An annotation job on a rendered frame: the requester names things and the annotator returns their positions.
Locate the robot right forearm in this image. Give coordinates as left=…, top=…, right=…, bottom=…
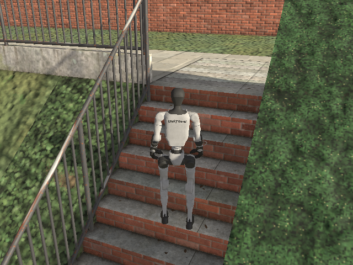
left=195, top=134, right=203, bottom=152

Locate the right robot hand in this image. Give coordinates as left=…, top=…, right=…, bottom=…
left=190, top=149, right=203, bottom=158

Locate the left robot upper arm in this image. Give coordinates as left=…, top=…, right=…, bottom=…
left=153, top=111, right=166, bottom=142

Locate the robot left shin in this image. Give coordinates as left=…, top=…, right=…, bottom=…
left=160, top=180, right=168, bottom=217

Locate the robot right foot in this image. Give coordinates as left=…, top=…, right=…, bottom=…
left=186, top=215, right=194, bottom=230

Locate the robot left forearm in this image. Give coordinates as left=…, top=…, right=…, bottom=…
left=150, top=134, right=159, bottom=152

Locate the right robot upper arm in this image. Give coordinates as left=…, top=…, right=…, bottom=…
left=189, top=112, right=201, bottom=142

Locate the left robot hand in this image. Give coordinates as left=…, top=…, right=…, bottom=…
left=150, top=150, right=163, bottom=160

